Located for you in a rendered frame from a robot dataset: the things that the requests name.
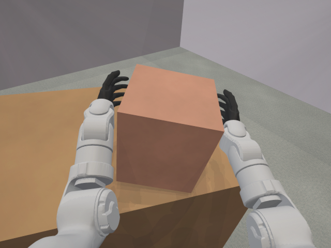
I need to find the robot left upper arm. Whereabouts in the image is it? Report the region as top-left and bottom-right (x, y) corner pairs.
(28, 188), (120, 248)

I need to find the robot right hand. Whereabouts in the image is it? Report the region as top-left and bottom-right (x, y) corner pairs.
(217, 89), (240, 125)

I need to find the robot left hand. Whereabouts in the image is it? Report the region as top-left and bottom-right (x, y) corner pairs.
(97, 70), (129, 107)

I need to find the right robot forearm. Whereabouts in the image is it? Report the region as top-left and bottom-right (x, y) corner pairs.
(219, 120), (314, 244)

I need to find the pedestal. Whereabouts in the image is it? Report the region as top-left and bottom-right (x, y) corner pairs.
(0, 87), (248, 248)

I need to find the left robot forearm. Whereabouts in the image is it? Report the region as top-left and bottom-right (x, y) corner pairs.
(56, 99), (114, 229)

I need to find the robot right upper arm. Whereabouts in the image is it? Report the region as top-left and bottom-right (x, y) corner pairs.
(246, 206), (316, 248)

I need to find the carton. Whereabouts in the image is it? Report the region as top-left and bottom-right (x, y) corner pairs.
(116, 64), (224, 193)

